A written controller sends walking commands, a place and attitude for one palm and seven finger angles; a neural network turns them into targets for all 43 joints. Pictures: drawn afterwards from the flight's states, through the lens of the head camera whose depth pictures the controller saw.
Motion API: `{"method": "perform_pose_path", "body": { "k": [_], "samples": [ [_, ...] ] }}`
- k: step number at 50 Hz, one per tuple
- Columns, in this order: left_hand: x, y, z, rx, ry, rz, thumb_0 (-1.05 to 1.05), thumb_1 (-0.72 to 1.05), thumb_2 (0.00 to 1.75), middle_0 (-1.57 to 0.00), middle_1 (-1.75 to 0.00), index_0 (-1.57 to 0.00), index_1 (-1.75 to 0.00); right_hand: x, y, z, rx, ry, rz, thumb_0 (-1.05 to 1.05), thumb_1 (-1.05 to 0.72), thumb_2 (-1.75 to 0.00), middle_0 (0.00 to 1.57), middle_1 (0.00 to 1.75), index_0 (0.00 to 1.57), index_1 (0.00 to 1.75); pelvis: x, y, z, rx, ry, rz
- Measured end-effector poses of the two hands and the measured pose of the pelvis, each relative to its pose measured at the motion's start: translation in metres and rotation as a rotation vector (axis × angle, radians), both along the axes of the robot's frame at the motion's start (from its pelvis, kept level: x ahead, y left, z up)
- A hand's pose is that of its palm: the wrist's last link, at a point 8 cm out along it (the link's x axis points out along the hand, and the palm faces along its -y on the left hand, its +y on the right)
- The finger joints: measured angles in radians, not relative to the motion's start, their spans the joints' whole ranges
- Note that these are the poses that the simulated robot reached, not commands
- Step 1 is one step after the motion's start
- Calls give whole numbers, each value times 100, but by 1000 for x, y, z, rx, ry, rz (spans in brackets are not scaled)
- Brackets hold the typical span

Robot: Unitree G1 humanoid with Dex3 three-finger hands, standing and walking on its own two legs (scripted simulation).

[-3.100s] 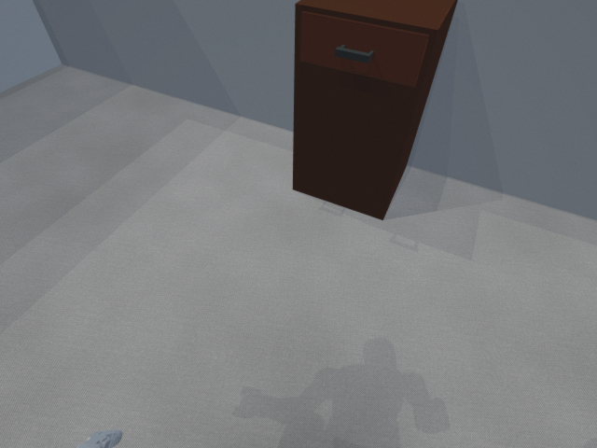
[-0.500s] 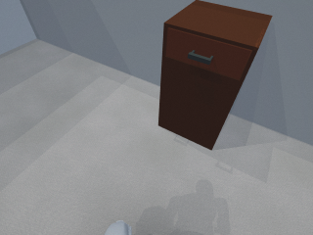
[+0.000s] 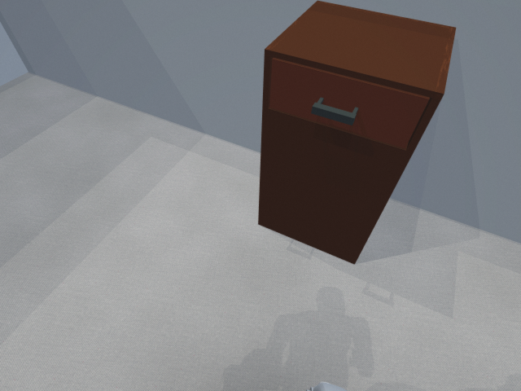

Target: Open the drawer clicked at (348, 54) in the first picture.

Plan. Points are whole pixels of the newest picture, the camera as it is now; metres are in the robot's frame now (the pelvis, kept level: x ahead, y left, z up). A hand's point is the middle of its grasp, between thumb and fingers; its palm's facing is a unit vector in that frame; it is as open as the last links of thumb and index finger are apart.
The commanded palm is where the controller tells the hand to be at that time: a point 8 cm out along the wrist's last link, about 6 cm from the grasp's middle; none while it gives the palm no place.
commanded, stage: turn to face it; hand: left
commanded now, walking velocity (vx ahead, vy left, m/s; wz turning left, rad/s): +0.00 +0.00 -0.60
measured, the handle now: (335, 109) +0.82 -0.14 -0.03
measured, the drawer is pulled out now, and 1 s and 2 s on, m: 0.00 0.00 0.00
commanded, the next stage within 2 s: take the last steps up to it in 0.58 s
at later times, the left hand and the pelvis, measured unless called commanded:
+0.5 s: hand out of the picture +0.13 +0.14 -0.16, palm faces -0.20 -0.95 -0.22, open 7.4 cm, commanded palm none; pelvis +0.01 -0.03 +0.00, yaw -14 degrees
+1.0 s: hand (191, 380) +0.17 +0.14 -0.16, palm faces -0.41 -0.89 -0.18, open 7.4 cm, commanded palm none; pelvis +0.03 -0.01 +0.01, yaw -23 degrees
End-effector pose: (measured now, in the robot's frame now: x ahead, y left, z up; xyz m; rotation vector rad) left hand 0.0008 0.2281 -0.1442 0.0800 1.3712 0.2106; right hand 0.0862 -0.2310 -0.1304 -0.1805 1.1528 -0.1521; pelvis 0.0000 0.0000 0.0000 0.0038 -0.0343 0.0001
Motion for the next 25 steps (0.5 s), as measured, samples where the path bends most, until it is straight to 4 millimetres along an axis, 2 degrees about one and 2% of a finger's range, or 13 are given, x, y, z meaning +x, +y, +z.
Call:
{"method": "perform_pose_path", "body": {
  "k": [6,9,14,18,25],
  "samples": [
    [69,-7,9,84,-109,-138,0,91,89,-20,-30,-19,-30,-36,-32,-29,48,66,-131,0,-91,-90,20,30,21,30,10,-23,-14,28,-1,-83],
    [92,-16,13,119,-153,-192,0,91,89,-20,-30,-20,-30,-53,-47,-40,55,113,-172,0,-91,-90,20,30,20,30,10,-32,-18,18,4,-110],
    [110,-28,24,121,-159,-243,0,90,89,-20,-30,-20,-30,-69,-60,-25,45,145,-219,1,-91,-90,19,30,20,30,10,-40,-5,23,24,-157],
    [122,-36,25,94,-154,-291,1,90,89,-20,-30,-20,-30,-75,-65,-13,23,133,-256,1,-91,-90,19,30,20,30,12,-41,1,24,39,-191],
    [135,-36,14,35,-155,-339,1,90,89,-20,-30,-20,-30,-77,-56,-2,-22,114,-295,1,-91,-90,19,30,20,30,15,-26,1,4,47,-244]
  ]
}}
